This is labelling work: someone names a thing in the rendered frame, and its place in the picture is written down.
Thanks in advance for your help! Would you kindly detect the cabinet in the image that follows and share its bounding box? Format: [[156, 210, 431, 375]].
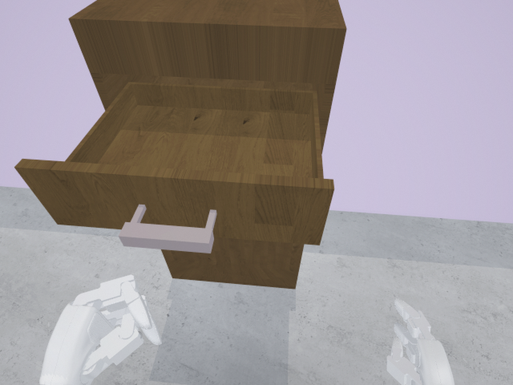
[[68, 0, 346, 289]]

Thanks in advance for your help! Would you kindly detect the right robot hand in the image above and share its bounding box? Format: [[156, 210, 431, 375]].
[[387, 298, 454, 385]]

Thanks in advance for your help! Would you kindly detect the drawer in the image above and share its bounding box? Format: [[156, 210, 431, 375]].
[[14, 82, 334, 245]]

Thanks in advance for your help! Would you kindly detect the handle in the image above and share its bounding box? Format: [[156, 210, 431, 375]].
[[119, 205, 217, 253]]

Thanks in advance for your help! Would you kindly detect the left robot hand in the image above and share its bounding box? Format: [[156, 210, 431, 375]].
[[39, 275, 162, 385]]

